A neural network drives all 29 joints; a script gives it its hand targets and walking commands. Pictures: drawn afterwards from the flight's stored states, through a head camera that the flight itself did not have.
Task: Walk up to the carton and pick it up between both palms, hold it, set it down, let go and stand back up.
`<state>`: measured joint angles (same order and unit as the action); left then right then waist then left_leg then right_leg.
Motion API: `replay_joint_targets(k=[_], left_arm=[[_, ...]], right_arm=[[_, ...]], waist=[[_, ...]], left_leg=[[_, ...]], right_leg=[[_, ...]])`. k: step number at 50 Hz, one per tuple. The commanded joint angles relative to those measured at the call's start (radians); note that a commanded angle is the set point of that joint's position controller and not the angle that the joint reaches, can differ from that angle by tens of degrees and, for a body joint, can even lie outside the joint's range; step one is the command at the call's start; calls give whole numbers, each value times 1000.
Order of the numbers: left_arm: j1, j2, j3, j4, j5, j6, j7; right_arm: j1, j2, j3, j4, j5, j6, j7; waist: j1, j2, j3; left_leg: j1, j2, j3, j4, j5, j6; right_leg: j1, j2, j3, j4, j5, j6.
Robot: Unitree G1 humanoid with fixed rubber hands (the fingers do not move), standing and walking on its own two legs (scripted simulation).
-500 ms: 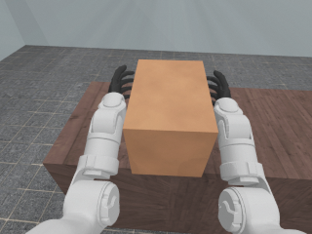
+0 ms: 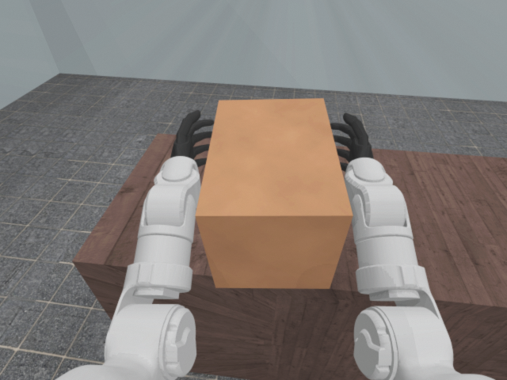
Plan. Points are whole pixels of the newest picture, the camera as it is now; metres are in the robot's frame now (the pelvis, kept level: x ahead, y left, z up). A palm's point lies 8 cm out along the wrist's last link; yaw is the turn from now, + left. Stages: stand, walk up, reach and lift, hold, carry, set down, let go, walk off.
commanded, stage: reach and lift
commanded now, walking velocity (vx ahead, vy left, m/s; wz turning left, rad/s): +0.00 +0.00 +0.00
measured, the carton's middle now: (271, 189) +0.36 +0.00 +0.16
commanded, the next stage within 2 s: hold in 0.20 s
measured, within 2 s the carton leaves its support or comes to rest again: neither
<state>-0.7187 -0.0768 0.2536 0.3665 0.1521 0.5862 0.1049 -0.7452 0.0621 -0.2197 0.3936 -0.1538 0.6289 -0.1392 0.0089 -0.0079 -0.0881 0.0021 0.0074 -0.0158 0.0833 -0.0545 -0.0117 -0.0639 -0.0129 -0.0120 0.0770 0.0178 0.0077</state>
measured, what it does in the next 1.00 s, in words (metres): stands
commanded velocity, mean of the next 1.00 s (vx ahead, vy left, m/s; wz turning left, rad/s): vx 0.00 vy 0.00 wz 0.00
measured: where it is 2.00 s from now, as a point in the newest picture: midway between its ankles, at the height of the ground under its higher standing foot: outside the picture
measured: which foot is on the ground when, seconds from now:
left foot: down 0.00-1.00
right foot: down 0.00-1.00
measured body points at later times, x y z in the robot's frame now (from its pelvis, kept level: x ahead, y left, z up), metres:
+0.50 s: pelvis -0.01 +0.01 +0.00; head -0.05 +0.01 +0.45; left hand +0.39 +0.13 +0.21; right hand +0.39 -0.13 +0.20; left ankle +0.00 +0.13 -0.76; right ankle +0.04 -0.12 -0.76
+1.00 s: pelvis -0.01 +0.01 +0.00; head -0.06 +0.01 +0.45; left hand +0.38 +0.15 +0.22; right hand +0.38 -0.12 +0.21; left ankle +0.00 +0.13 -0.76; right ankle +0.04 -0.12 -0.76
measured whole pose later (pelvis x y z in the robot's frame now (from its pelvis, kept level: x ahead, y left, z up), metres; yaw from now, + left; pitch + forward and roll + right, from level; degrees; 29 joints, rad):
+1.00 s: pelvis -0.01 +0.01 +0.00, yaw +1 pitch -2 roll +0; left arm -0.79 -0.06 0.25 0.39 0.15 0.64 0.11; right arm -0.77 0.07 -0.25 0.39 -0.17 0.66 -0.14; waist 0.00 -0.01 -0.10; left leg -0.07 -0.02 -0.03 0.19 -0.08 0.00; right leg -0.12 -0.03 -0.01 0.16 -0.01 0.02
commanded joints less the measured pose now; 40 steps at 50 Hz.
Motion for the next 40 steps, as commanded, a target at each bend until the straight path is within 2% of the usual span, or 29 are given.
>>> replay_joint_targets(k=[1,2,9,12,17,20,22,26,28,31,33,35,36,38,39,40], left_arm=[[-582,-497,-408,-123,-128,-13,-107],[-580,-502,-411,-112,-132,-8,-110],[-626,-564,-411,-71,-139,-16,-106],[-663,-583,-413,-75,-145,-25,-90],[-666,-590,-373,10,-120,-31,-76],[-642,-590,-340,28,-102,-28,-75],[-644,-578,-324,22,-98,-28,-78],[-623,-572,-346,-54,-102,-15,-83],[-596,-573,-367,-109,-115,-4,-85],[-535,-532,-376,-148,-107,24,-92],[-520,-509,-369,-145,-94,44,-102],[-519,-502,-382,-157,-96,53,-120],[-525,-488,-365,-143,-93,56,-125],[-592,-500,-380,-160,-115,50,-133],[-603,-493,-384,-134,-118,49,-134],[-637,-494,-396,-150,-130,42,-137]], right_arm=[[-567,576,378,-149,153,-40,102],[-555,542,355,-141,138,-36,99],[-570,509,283,-80,110,-54,107],[-619,525,300,-82,119,-71,117],[-670,498,275,-70,102,-85,127],[-643,497,256,-45,95,-79,138],[-632,511,259,-36,90,-70,144],[-631,548,313,-120,135,-56,143],[-608,572,349,-175,152,-44,138],[-570,588,392,-216,162,-13,130],[-539,558,372,-186,151,6,128],[-500,551,359,-180,136,22,128],[-507,545,351,-168,128,25,127],[-570,555,349,-190,139,21,125],[-581,552,350,-175,140,18,122],[-598,543,346,-178,138,14,117]], waist=[[2,-10,-340],[-21,0,-340],[-40,72,-289],[-30,60,-308],[-28,31,-338],[-22,29,-351],[-19,-2,-361],[1,-11,-397],[9,-40,-408],[24,-57,-356],[24,-38,-277],[6,-35,-264],[12,-33,-235],[-3,-33,-255],[-3,-22,-232],[-17,-17,-257]], left_leg=[[-117,-68,29,8,125,24],[-120,-69,30,11,101,16],[-135,-46,13,30,55,-7],[-135,-37,11,49,70,-16],[-147,-29,-9,47,4,-10],[-128,-30,-3,51,33,-7],[-117,-35,0,51,51,-2],[-107,-53,10,46,161,6],[-88,-59,13,45,215,9],[-81,-72,19,24,204,18],[-81,-79,27,12,148,18],[-75,-79,34,12,108,18],[-82,-78,33,14,80,22],[-99,-80,36,27,52,18],[-117,-79,33,36,29,20],[-128,-81,42,42,17,17]], right_leg=[[284,40,34,84,167,40],[274,41,27,79,124,35],[161,51,0,71,-5,3],[130,57,-10,80,-13,-4],[111,60,-21,99,-59,-7],[132,59,-14,94,-27,-5],[153,59,-15,89,-4,-2],[251,47,13,90,147,12],[296,43,19,94,234,20],[329,39,28,93,284,42],[318,36,31,81,223,41],[291,37,26,72,166,42],[283,36,24,70,125,43],[242,38,15,71,63,40],[220,34,23,73,30,35],[207,35,18,73,1,36]])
